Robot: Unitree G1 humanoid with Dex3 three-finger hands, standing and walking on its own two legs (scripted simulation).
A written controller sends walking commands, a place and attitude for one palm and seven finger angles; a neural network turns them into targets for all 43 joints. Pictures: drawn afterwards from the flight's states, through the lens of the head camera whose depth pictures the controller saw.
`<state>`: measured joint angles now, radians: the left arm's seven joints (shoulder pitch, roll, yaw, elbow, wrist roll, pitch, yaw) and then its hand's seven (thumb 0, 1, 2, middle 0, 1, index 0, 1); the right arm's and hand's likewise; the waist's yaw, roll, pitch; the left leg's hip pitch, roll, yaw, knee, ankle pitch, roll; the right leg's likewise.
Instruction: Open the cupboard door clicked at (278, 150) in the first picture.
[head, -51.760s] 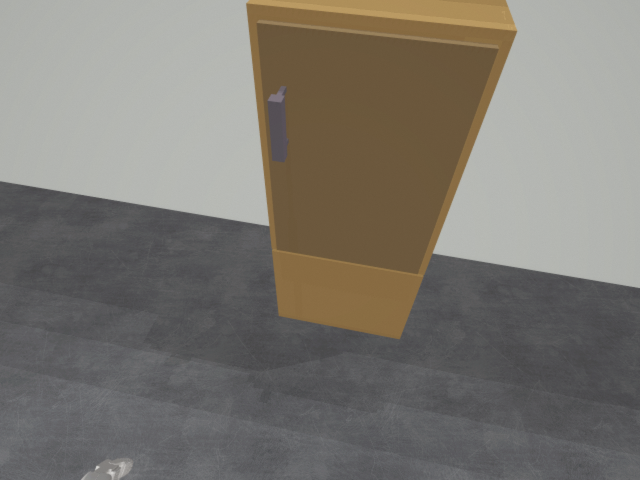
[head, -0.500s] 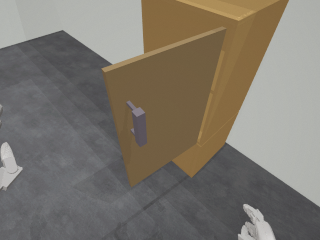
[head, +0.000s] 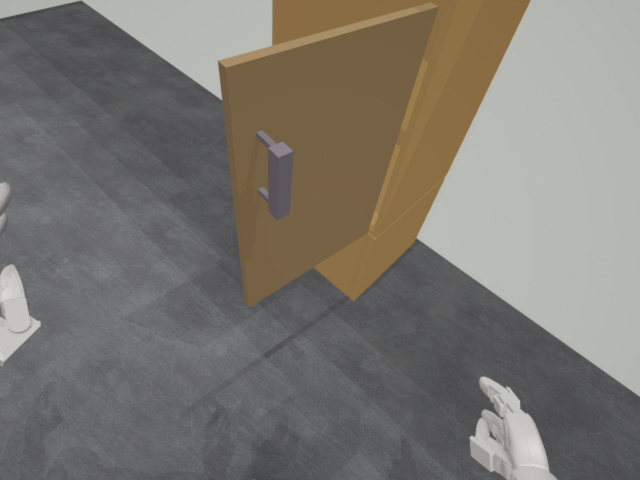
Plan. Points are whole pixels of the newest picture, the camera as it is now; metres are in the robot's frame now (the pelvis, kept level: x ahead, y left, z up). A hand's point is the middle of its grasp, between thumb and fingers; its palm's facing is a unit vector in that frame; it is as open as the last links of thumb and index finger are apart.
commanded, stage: stop stepping back and stand still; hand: left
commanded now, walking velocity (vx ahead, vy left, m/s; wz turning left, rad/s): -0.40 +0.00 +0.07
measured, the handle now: (271, 175) +0.52 +0.11 +0.06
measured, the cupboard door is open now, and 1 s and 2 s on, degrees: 82 82 82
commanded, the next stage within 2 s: let the arm hang, fingers relaxed in 1.70 s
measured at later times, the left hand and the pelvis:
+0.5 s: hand out of the picture +0.08 +0.26 +0.17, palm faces +0.50 -0.78 -0.38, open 7.4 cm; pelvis -0.12 -0.01 -0.02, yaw +1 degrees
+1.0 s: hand out of the picture +0.06 +0.21 +0.16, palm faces +0.45 -0.76 -0.47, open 7.4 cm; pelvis -0.15 -0.05 +0.01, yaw -1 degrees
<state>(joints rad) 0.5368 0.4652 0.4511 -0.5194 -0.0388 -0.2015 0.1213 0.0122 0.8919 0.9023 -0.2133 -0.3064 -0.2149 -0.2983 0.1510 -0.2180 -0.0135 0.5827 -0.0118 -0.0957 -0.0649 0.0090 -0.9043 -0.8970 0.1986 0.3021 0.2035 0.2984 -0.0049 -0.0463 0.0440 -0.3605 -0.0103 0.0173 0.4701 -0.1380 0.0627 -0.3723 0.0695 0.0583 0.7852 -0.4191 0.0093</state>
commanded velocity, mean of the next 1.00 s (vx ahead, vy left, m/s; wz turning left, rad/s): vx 0.15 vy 0.04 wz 0.00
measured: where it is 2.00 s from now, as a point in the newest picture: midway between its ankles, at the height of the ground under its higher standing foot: outside the picture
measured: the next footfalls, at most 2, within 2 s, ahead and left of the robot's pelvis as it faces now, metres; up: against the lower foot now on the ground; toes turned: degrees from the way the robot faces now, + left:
right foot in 0.26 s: -0.19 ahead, -0.12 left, +0.00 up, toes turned -1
left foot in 0.48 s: -0.07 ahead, +0.10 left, +0.00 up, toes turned +4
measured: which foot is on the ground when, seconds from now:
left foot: down 0.00-0.26, up 0.28-0.46, down 0.48-0.76, up 0.78-1.00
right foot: up 0.00-0.24, down 0.26-0.50, up 0.52-0.74, down 0.76-1.00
